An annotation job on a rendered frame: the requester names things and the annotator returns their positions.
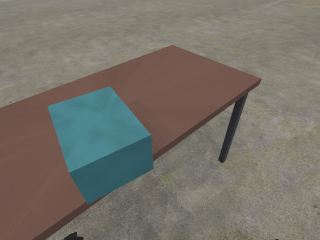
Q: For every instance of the carton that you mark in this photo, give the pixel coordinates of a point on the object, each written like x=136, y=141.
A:
x=103, y=143

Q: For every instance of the table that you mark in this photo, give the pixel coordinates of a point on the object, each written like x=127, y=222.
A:
x=171, y=91

